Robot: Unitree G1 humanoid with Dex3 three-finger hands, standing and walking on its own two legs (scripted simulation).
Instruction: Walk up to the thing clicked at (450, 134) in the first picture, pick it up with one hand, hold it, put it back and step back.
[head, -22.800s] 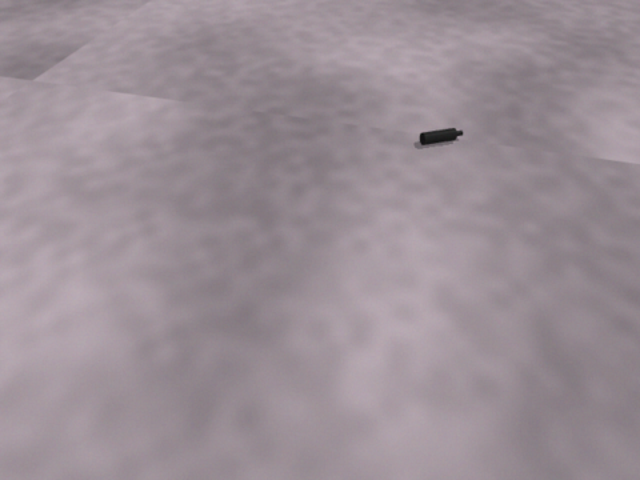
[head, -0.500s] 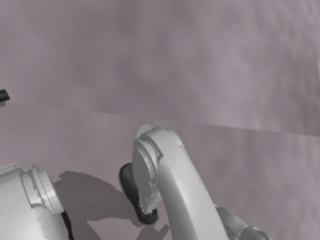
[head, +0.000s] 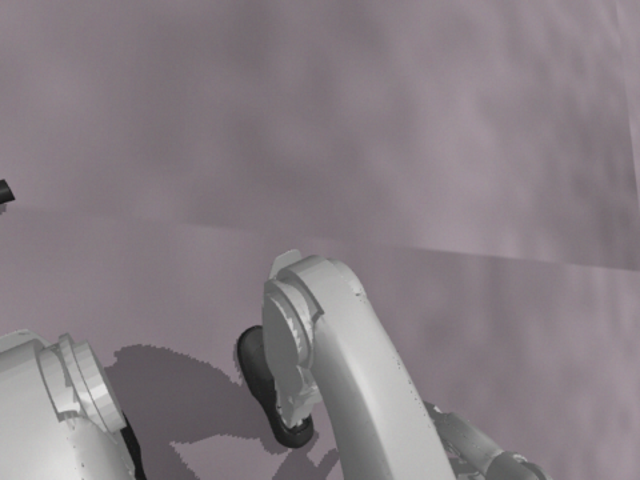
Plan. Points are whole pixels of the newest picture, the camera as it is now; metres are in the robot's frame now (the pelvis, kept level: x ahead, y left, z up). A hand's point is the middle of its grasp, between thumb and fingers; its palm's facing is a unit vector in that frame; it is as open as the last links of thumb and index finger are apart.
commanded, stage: close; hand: left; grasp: from above
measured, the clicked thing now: out of the picture +0.44 +0.32 -0.27
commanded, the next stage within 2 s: settle in 0.12 s
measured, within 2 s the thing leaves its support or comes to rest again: leaves its support in 0.50 s
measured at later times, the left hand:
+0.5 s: hand out of the picture +0.42 +0.34 -0.25, palm faces -0.43 -0.18 -0.88, open 9.1 cm
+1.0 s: hand out of the picture +0.41 +0.35 -0.16, palm faces -0.46 -0.14 -0.88, open 9.1 cm
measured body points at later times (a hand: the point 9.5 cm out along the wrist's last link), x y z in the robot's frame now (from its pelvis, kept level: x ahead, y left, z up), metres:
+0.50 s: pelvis +0.00 +0.00 +0.00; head +0.27 +0.13 +0.33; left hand +0.44 +0.34 -0.20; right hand +0.08 -0.25 -0.06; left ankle +0.06 +0.13 -0.27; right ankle +0.11 -0.11 -0.27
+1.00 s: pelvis +0.00 -0.01 +0.02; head +0.23 +0.10 +0.39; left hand +0.43 +0.35 -0.11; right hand +0.11 -0.25 -0.08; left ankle +0.06 +0.13 -0.27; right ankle +0.11 -0.11 -0.27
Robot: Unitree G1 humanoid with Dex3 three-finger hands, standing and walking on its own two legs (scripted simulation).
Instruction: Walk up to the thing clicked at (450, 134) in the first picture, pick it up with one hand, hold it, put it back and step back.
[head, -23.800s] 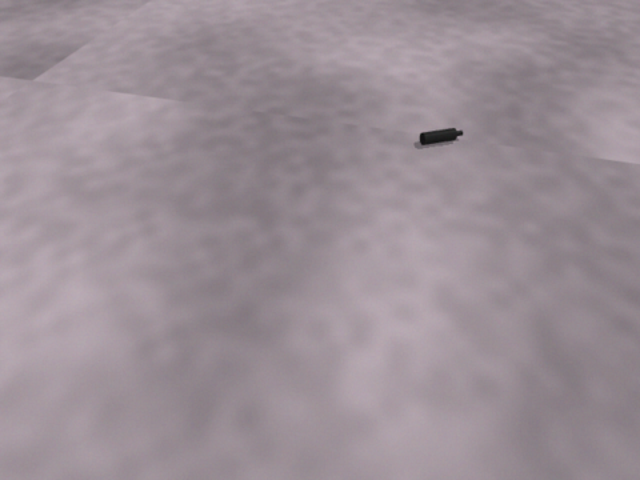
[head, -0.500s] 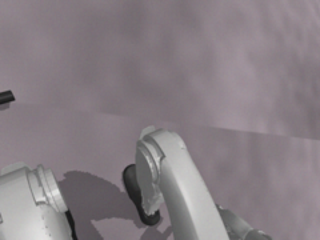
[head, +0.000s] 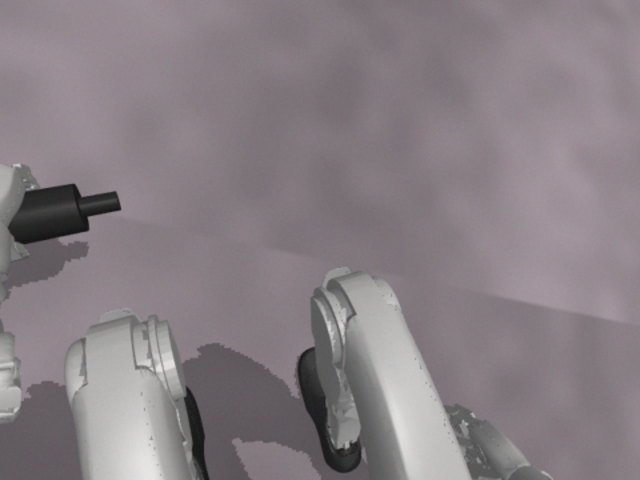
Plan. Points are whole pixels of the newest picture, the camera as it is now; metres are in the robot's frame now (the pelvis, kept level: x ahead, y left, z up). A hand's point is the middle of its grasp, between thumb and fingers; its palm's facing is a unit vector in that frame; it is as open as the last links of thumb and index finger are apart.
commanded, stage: settle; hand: left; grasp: from above
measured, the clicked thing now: (19, 219) +0.45 +0.31 -0.19
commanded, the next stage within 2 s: lift in 0.08 s
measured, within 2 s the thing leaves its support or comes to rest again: neither
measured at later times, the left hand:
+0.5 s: hand out of the picture +0.41 +0.33 -0.10, palm faces -0.50 -0.11 -0.86, open 9.1 cm
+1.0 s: hand out of the picture +0.35 +0.32 +0.09, palm faces -0.44 -0.15 -0.89, open 9.1 cm
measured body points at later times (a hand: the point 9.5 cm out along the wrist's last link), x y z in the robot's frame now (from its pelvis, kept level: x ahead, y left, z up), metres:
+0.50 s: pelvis +0.00 +0.00 +0.05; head +0.22 +0.07 +0.43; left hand +0.44 +0.33 -0.05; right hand +0.08 -0.27 -0.07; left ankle +0.08 +0.13 -0.29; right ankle +0.10 -0.11 -0.29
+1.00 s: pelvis +0.00 +0.00 +0.19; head +0.16 +0.06 +0.61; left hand +0.37 +0.32 +0.14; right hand +0.15 -0.25 +0.07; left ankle +0.07 +0.13 -0.29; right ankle +0.10 -0.11 -0.29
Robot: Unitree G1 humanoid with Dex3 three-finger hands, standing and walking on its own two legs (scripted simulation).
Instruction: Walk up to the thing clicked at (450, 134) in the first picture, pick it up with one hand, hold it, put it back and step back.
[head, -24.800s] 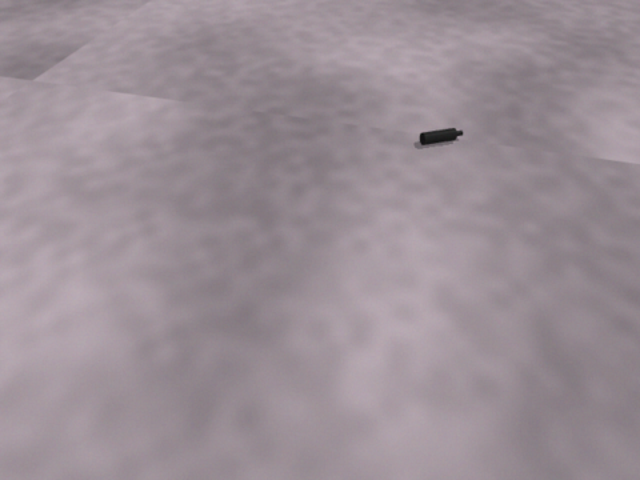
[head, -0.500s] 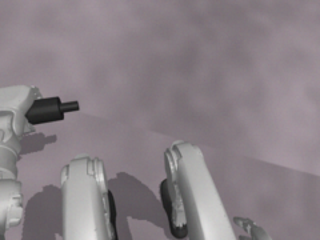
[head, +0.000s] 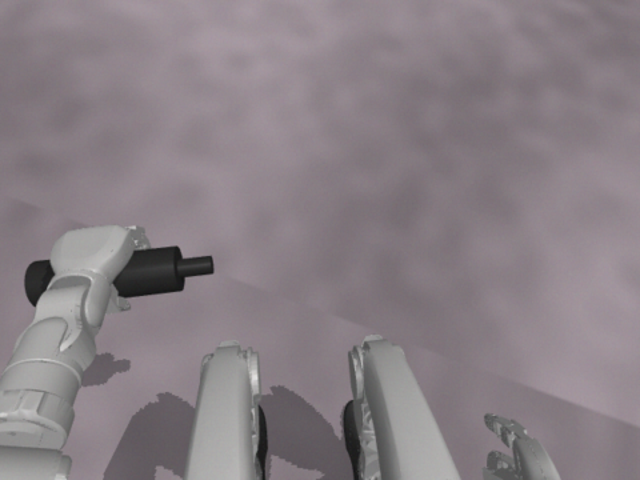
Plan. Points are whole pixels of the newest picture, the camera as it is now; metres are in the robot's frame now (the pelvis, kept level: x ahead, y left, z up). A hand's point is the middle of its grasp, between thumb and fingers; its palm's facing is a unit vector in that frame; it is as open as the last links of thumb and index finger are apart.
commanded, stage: lift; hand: left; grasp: from above
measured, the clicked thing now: (128, 274) +0.40 +0.25 -0.12
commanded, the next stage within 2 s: hold in 0.88 s
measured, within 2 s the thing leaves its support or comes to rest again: neither
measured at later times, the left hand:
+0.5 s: hand (50, 266) +0.34 +0.25 +0.07, palm faces -0.49 -0.07 -0.87, open 9.1 cm
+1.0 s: hand (35, 192) +0.38 +0.23 +0.14, palm faces -0.47 -0.09 -0.88, open 9.1 cm
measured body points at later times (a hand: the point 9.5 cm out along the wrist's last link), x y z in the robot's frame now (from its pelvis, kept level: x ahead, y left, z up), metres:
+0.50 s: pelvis +0.03 +0.00 +0.16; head +0.11 +0.01 +0.61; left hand +0.37 +0.25 +0.12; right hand +0.13 -0.26 +0.04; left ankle +0.09 +0.11 -0.48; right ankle +0.08 -0.13 -0.48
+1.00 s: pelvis +0.08 +0.00 +0.23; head +0.13 -0.01 +0.68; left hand +0.40 +0.23 +0.20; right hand +0.17 -0.27 +0.11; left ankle +0.09 +0.11 -0.48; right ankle +0.08 -0.13 -0.48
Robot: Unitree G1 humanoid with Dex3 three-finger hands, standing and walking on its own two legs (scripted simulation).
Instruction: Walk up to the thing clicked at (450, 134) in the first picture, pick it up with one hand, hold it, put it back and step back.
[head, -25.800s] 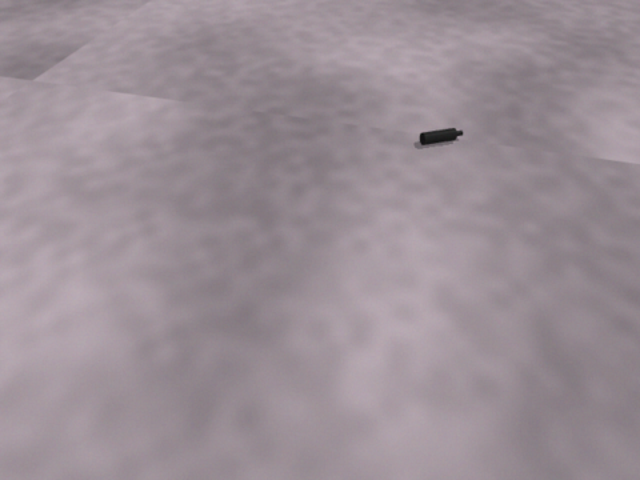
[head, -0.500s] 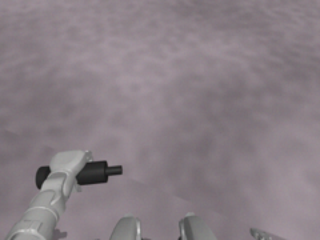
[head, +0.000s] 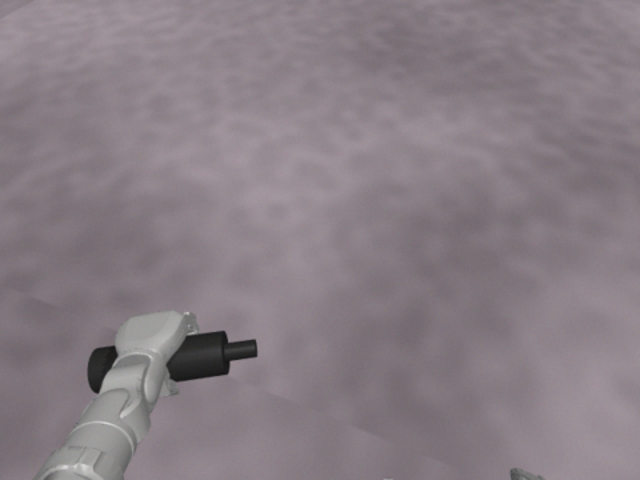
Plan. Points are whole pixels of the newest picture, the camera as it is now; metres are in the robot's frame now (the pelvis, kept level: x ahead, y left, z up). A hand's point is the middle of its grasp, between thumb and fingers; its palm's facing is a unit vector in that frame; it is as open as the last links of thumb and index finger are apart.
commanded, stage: hold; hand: left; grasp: from above
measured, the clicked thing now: (178, 359) +0.32 +0.21 -0.10
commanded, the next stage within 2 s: crouch in 1.88 s
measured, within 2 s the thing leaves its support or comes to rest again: neither
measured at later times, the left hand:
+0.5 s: hand (152, 353) +0.31 +0.22 -0.04, palm faces -0.48 -0.05 -0.88, open 9.1 cm
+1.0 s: hand (146, 373) +0.27 +0.22 -0.02, palm faces -0.47 -0.05 -0.88, open 9.1 cm
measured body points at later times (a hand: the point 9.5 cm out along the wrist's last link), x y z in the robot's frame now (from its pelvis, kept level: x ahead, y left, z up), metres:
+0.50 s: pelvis +0.01 +0.00 +0.02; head +0.03 -0.01 +0.47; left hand +0.33 +0.22 +0.01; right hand +0.11 -0.27 -0.10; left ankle +0.01 +0.11 -0.71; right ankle +0.00 -0.13 -0.71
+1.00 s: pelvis -0.02 +0.00 +0.03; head -0.01 -0.02 +0.48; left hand +0.29 +0.22 +0.03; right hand +0.11 -0.26 -0.09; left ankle +0.01 +0.11 -0.71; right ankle +0.00 -0.13 -0.71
